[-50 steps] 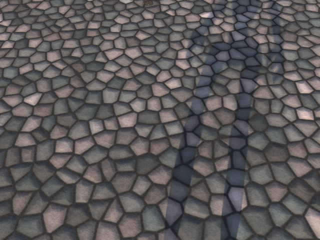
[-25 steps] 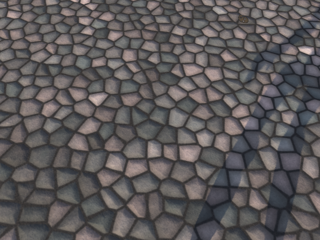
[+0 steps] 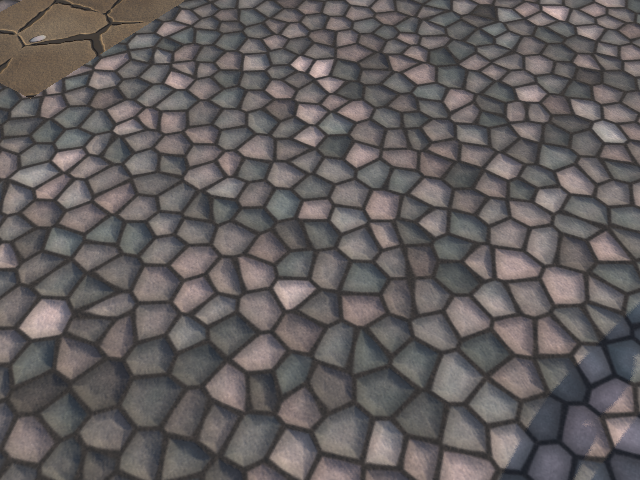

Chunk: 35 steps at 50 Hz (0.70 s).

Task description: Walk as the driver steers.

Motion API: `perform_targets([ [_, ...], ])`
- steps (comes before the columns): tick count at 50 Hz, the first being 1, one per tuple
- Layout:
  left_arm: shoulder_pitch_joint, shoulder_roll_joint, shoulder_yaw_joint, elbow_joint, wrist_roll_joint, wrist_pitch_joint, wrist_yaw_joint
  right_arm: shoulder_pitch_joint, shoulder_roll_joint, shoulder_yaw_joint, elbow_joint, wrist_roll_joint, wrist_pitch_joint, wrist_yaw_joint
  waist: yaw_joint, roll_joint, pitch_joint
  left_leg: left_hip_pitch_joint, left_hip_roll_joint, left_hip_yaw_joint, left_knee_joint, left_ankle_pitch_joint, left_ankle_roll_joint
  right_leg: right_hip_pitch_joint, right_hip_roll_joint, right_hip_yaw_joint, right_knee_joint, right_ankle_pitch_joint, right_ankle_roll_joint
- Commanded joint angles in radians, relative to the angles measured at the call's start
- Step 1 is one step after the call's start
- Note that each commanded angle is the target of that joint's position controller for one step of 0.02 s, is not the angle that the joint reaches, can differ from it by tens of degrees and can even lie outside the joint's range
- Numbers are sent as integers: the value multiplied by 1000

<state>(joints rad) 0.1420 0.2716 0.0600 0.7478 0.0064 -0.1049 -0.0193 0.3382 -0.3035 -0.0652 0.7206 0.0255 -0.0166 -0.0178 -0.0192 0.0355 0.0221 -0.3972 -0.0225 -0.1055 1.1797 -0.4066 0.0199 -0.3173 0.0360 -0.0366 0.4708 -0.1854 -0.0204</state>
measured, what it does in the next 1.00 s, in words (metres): walks ahead: left foot, then right foot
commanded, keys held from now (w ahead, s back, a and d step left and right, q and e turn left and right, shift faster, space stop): w+q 0.24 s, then e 0.76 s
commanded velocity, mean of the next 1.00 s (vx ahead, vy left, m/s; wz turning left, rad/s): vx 0.23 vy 0.00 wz -0.04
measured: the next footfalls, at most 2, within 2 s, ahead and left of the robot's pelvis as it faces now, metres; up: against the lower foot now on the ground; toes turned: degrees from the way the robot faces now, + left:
left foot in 0.36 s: +0.34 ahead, +0.18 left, +0.00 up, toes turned +12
right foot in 0.86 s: +0.36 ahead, -0.06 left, +0.00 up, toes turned -7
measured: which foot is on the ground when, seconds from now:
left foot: up 0.00-0.34, down 0.36-0.88, up 0.90-1.00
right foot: down 0.00-0.38, up 0.40-0.84, down 0.86-1.00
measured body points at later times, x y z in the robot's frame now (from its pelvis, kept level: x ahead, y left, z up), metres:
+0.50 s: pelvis +0.24 +0.07 +0.00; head +0.28 +0.10 +0.44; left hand +0.25 +0.36 -0.14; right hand +0.47 -0.14 -0.08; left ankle +0.31 +0.17 -0.73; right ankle +0.16 -0.11 -0.65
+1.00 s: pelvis +0.31 +0.03 +0.01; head +0.36 +0.00 +0.45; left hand +0.47 +0.31 -0.08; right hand +0.44 -0.27 -0.11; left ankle +0.30 +0.18 -0.66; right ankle +0.32 -0.06 -0.73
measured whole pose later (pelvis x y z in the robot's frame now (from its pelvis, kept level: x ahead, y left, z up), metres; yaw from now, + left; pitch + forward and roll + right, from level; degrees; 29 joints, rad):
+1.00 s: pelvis +0.31 +0.03 +0.01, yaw -8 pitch +2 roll +2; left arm 0.18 0.31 0.08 0.74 0.00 0.02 0.00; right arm 0.06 -0.32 -0.09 0.80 0.00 0.02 -0.03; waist 0.02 0.03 0.07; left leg -0.49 0.02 0.02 1.06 -0.49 -0.05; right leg -0.31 0.01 0.00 0.51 -0.24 -0.04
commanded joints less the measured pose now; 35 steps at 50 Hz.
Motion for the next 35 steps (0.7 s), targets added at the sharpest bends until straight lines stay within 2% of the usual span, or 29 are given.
perform_targets([
  [1,55,98,25,-22,5,-6,10,-39,-95,-32,-102,5,-11,9,39,-139,-16,-273,129,-27,3,82,-11,235,-293,299,-265,28,-151],
  [2,59,89,25,-12,0,-9,10,-48,-74,-30,-102,4,-5,8,43,-121,-13,-274,131,-13,-5,94,-6,227,-270,244,-287,53,-143],
  [3,60,121,31,-3,-2,-13,11,-59,-58,-24,-122,6,0,10,31,-151,-4,-291,142,-8,-42,110,-15,209,-297,225,-305,81,-165],
  [5,67,136,38,11,-6,-14,12,-101,-54,-19,-141,-1,1,15,41,-122,14,-331,152,-3,-121,169,-30,227,-303,158,-323,177,-180],
  [6,69,147,42,15,-3,-11,13,-113,-51,-18,-143,-1,-1,18,42,-105,6,-334,151,6,-163,211,-31,241,-298,121,-325,200,-175],
  [9,76,161,43,25,-9,-2,16,-190,-38,-10,-157,-2,-15,38,70,-86,21,-297,133,55,-344,375,-19,261,-260,-9,-319,300,-142],
  [10,88,177,45,32,-9,2,18,-225,-23,-4,-170,-1,-18,45,82,-97,25,-277,130,75,-398,411,-15,265,-268,-29,-319,294,-138],
  [12,119,191,48,47,-17,11,21,-283,-24,-2,-190,0,-19,58,100,-87,44,-262,118,105,-470,429,-2,301,-282,-64,-316,310,-129],
  [13,138,192,47,58,-23,18,19,-310,-17,1,-203,-3,-20,62,104,-78,59,-239,104,112,-515,406,8,307,-284,-72,-296,381,-126],
  [15,161,213,48,80,-37,33,19,-306,-28,-6,-216,-15,-27,66,74,-97,43,-152,52,135,-576,333,39,341,-300,-72,-217,636,-117],
  [16,157,229,50,86,-44,37,20,-258,-51,-18,-205,-25,-30,66,36,-120,3,-67,17,150,-605,310,59,357,-296,-71,-143,783,-105],
  [17,140,232,47,90,-49,41,21,-142,-87,-37,-169,-32,-33,62,-39,-115,-63,91,-10,159,-675,377,87,346,-269,-86,-13,842,-80],
  [18,142,209,35,94,-46,38,20,-31,-133,-55,-132,-41,-31,48,-104,-94,-126,306,4,146,-729,568,111,244,-226,-103,152,770,-40],
  [19,148,125,1,58,1,30,15,92,-221,-66,-108,-65,-24,23,-124,76,-285,634,249,-94,-623,1069,179,1,-138,-100,483,197,14],
  [20,314,61,-30,87,-14,25,-2,39,-227,-45,-134,-77,-23,23,-38,243,-514,839,534,-459,-646,1245,399,-208,-5,59,815,-533,63],
  [21,247,195,9,117,-42,32,-1,24,-159,-38,-143,-62,-17,31,-99,68,-523,725,453,-345,-672,1176,349,-191,-49,198,848,-511,62],
  [22,160,189,12,78,-63,38,0,-39,-137,-26,-127,-49,-22,35,-70,77,-349,620,398,-199,-698,1084,296,-275,-85,163,812,-479,57],
  [23,139,149,6,84,-52,49,14,-99,-106,-18,-108,-36,-29,37,-28,17,-235,481,342,-128,-747,969,247,-284,-122,131,730,-415,66],
  [24,93,144,8,84,-31,72,31,-152,-68,-8,-95,-34,-34,38,-7,-15,-151,359,283,-73,-823,834,196,-242,-139,102,669,-349,63],
  [25,192,121,9,110,-32,96,37,-190,-65,-6,-90,-52,-44,37,52,68,-154,235,310,-24,-854,877,226,-110,-152,120,675,-288,88],
  [26,242,109,8,125,-26,114,44,-235,-58,-7,-87,-58,-54,39,76,89,-143,158,308,15,-885,878,243,-49,-143,102,652,-250,113],
  [27,250,115,16,121,-22,122,48,-259,-68,-13,-81,-61,-58,37,84,102,-124,130,289,65,-897,848,243,-48,-131,85,637,-234,127],
  [28,227,122,23,111,-25,128,55,-271,-79,-18,-72,-64,-55,28,86,86,-121,130,284,84,-908,781,236,-69,-126,75,617,-221,126],
  [30,153,115,24,72,-19,138,57,-257,-94,-25,-51,-53,-49,11,59,64,-105,152,311,100,-930,686,237,-125,-146,78,554,-157,119],
  [33,83,104,24,32,-18,150,44,-259,-104,-29,-31,-52,-28,-12,37,60,-88,163,322,124,-966,444,231,-130,-159,64,460,-93,103],
  [35,47,110,28,7,-17,157,36,-261,-115,-33,-19,-48,-15,-17,25,59,-71,180,336,131,-970,377,228,-131,-155,46,408,-97,91],
])
Velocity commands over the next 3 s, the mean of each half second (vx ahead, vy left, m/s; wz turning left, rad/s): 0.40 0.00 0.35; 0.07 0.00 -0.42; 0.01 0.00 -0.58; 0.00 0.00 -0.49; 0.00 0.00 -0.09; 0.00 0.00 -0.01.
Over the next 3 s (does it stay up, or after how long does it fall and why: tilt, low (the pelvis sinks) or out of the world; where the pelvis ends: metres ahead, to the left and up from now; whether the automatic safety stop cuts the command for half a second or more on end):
stays up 0.36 0.04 0.01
